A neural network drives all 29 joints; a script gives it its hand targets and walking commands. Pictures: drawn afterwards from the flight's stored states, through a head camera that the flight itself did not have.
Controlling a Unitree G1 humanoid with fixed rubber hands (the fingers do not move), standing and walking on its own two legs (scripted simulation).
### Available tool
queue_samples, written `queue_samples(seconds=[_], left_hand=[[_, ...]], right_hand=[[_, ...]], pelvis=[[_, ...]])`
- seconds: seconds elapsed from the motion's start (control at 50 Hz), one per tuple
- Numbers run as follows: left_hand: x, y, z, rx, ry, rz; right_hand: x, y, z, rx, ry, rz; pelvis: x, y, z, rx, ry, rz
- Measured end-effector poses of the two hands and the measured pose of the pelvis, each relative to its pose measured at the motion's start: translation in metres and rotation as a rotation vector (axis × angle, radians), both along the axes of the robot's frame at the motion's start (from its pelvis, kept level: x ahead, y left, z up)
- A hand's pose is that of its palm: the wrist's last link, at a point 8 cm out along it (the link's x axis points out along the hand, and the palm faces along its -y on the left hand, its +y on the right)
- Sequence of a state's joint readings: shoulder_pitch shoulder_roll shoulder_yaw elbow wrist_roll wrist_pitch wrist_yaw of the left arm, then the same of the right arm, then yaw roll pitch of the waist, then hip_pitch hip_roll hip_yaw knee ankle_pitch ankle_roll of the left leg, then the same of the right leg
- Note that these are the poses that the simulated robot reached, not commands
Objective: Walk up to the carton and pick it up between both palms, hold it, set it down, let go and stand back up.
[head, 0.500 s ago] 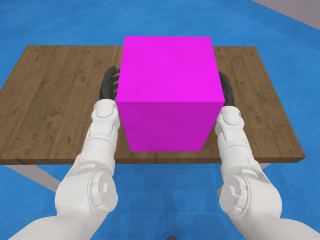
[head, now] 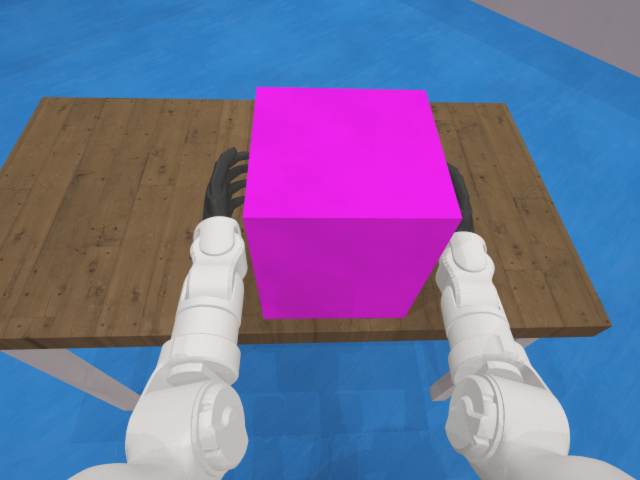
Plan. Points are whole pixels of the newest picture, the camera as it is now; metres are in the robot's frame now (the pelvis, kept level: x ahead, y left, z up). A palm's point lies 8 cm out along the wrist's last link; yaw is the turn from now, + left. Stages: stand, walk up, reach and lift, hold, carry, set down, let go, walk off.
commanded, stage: reach and lift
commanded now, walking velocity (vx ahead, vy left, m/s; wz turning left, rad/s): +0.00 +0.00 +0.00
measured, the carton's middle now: (338, 214) +0.43 -0.03 +0.05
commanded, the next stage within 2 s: none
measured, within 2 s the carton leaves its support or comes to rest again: leaves its support in 0.80 s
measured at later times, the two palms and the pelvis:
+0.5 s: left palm (220, 213) +0.41 +0.12 +0.08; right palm (453, 225) +0.40 -0.18 +0.06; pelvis +0.00 +0.00 +0.00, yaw +0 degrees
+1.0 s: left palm (211, 228) +0.38 +0.13 +0.09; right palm (457, 236) +0.38 -0.17 +0.08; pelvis -0.03 -0.01 +0.00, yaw +2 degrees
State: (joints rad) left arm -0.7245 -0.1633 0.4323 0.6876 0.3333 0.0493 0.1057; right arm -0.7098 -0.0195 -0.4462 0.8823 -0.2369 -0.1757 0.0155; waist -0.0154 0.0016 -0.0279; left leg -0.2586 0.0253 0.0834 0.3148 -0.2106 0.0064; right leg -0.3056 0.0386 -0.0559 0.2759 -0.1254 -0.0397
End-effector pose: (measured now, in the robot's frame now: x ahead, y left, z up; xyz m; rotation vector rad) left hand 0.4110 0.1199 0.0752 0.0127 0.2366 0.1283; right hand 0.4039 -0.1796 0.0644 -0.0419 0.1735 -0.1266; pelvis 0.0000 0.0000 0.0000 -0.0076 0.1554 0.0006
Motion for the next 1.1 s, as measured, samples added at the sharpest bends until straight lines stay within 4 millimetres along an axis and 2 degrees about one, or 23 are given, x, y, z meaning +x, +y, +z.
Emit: queue_samples(seconds=[0.26, 0.68, 0.86, 1.1], left_hand=[[-0.001, 0.001, 0.001, 0.016, 0.007, -0.004], [-0.005, 0.001, 0.002, 0.013, -0.003, 0.003], [-0.017, 0.002, 0.007, 0.016, -0.071, 0.003], [-0.042, 0.009, 0.011, 0.029, -0.099, 0.013]], right_hand=[[-0.002, 0.001, -0.001, 0.016, 0.0, -0.004], [-0.004, 0.001, 0.0, -0.011, -0.025, 0.007], [-0.014, 0.002, 0.008, -0.061, -0.099, 0.013], [-0.035, 0.009, 0.015, -0.067, -0.128, 0.025]], pelvis=[[0.0, 0.005, -0.001, -0.006, 0.002, -0.006], [-0.002, -0.002, -0.001, -0.004, 0.021, 0.009], [-0.011, -0.005, -0.001, -0.001, 0.033, 0.025], [-0.035, -0.011, -0.001, 0.008, 0.038, 0.041]])
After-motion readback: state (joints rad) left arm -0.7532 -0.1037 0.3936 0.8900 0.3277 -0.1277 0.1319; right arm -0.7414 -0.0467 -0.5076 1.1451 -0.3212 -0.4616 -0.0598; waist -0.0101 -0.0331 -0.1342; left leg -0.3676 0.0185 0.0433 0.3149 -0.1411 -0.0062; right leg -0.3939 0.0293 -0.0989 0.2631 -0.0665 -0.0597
